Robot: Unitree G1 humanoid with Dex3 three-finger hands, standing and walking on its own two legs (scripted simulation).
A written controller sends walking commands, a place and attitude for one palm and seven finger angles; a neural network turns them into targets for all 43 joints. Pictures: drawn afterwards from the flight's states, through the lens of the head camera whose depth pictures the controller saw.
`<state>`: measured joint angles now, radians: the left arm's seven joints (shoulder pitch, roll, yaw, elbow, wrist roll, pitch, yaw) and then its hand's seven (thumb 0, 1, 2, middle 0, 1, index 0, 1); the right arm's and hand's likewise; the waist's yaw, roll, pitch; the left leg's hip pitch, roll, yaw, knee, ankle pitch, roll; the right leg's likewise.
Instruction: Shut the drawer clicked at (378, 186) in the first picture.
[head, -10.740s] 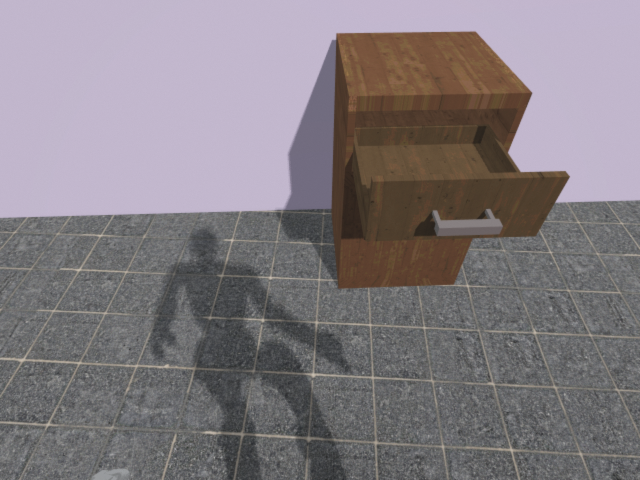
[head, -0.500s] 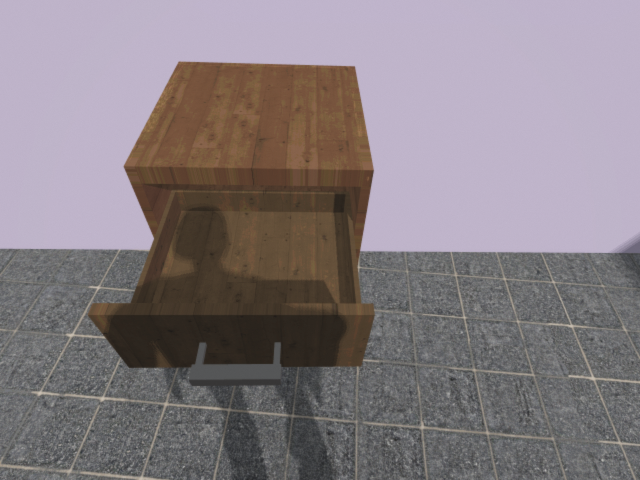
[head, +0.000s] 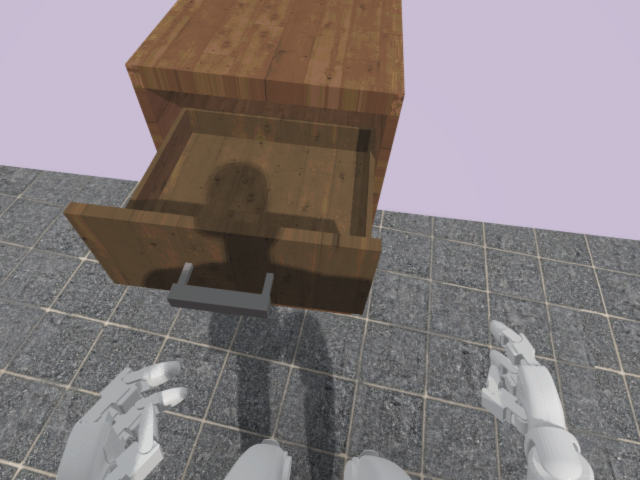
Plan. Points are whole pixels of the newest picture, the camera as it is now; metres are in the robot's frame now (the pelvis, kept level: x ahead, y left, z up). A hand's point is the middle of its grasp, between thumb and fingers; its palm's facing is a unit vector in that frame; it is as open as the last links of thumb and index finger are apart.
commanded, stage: raise the hand and make a fist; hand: left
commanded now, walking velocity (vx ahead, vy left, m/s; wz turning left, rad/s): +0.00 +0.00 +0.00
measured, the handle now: (224, 287) +0.36 +0.18 -0.02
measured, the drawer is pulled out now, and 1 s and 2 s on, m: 0.29 0.29 0.29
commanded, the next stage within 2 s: bring the fist close to the handle in 1.40 s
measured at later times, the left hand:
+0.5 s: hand (162, 411) +0.18 +0.18 +0.06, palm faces +0.08 -0.99 -0.07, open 3.3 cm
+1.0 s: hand (185, 414) +0.17 +0.15 +0.08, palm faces -0.01 -1.00 +0.03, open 3.3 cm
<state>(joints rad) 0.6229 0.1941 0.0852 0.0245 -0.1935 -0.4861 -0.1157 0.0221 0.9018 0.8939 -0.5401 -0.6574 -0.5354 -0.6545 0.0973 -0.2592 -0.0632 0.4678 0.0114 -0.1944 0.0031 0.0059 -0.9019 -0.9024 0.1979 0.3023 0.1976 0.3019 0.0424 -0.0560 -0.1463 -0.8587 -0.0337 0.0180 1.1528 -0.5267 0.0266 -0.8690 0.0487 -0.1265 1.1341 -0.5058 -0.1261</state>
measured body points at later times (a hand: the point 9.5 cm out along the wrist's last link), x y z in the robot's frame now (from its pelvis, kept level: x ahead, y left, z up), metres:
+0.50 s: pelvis +0.00 +0.00 +0.01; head +0.07 -0.01 +0.45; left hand +0.17 +0.23 +0.07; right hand +0.17 -0.26 -0.09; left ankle +0.02 +0.11 -0.65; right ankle +0.03 -0.05 -0.65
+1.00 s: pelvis +0.01 +0.04 +0.01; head +0.05 +0.04 +0.46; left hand +0.17 +0.21 +0.08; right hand +0.22 -0.16 -0.04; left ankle +0.02 +0.11 -0.65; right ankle +0.03 -0.04 -0.65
